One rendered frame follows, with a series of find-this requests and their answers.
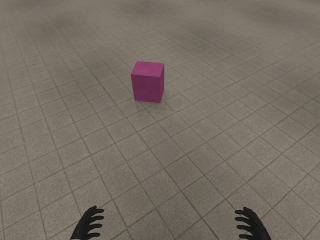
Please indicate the carton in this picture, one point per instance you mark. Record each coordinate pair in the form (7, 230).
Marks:
(148, 81)

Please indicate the left robot hand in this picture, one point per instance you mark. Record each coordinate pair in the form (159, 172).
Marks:
(83, 226)

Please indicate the right robot hand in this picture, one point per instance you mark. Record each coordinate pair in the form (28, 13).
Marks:
(256, 227)

